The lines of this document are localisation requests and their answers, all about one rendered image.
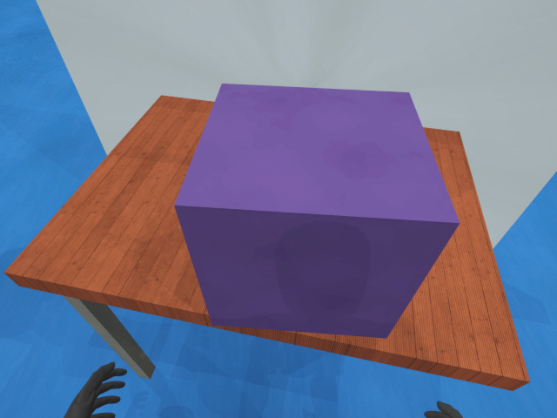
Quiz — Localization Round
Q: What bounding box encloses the table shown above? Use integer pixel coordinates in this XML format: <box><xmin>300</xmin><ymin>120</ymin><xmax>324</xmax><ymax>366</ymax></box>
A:
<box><xmin>4</xmin><ymin>95</ymin><xmax>530</xmax><ymax>391</ymax></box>

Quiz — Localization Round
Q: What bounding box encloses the robot left hand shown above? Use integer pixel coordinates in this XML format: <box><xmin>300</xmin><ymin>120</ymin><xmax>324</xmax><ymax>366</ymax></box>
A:
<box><xmin>64</xmin><ymin>362</ymin><xmax>127</xmax><ymax>418</ymax></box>

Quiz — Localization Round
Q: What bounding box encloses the carton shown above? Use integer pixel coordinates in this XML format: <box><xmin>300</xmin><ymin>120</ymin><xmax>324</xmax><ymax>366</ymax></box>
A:
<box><xmin>174</xmin><ymin>84</ymin><xmax>460</xmax><ymax>339</ymax></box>

